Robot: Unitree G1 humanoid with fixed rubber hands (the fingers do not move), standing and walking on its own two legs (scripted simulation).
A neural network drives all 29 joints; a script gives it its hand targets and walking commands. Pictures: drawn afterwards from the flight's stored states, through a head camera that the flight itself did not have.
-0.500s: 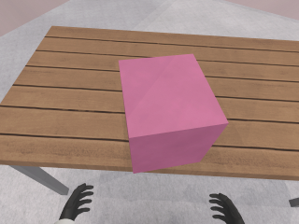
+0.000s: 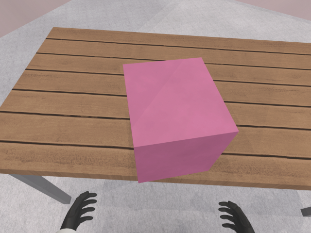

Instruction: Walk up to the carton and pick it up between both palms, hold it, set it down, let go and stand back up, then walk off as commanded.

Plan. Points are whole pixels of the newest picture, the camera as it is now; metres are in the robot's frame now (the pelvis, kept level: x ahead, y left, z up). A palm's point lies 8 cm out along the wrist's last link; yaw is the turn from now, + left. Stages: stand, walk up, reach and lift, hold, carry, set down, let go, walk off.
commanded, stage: stand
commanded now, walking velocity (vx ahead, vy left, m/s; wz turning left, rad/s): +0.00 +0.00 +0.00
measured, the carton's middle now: (169, 121) +0.40 +0.01 +0.03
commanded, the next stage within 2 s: walk off in 0.60 s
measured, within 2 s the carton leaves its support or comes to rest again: neither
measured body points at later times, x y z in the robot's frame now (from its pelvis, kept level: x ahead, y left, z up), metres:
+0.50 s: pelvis -0.02 +0.01 -0.01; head -0.07 +0.03 +0.44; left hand +0.08 +0.28 -0.12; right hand +0.13 -0.22 -0.10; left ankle -0.01 +0.12 -0.75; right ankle -0.01 -0.08 -0.75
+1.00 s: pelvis -0.06 +0.01 -0.01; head -0.08 +0.04 +0.44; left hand +0.00 +0.29 -0.15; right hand +0.07 -0.24 -0.12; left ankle -0.01 +0.12 -0.74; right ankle -0.01 -0.08 -0.75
